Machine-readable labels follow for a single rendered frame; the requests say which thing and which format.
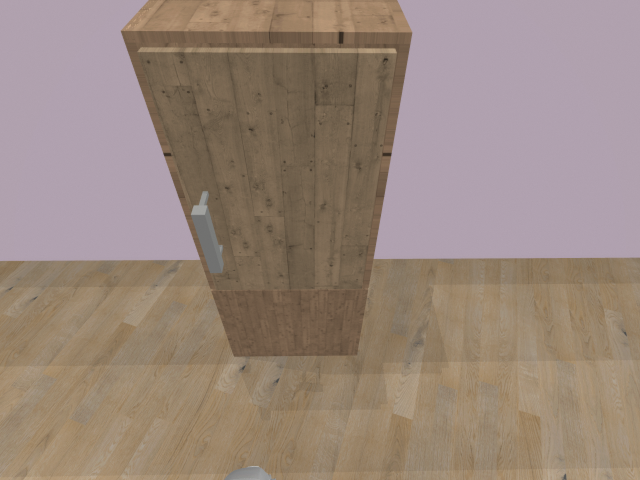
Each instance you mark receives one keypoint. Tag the cupboard door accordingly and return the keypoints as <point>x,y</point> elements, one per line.
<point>288,143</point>

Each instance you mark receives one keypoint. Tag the handle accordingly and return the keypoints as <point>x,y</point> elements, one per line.
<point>206,234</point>

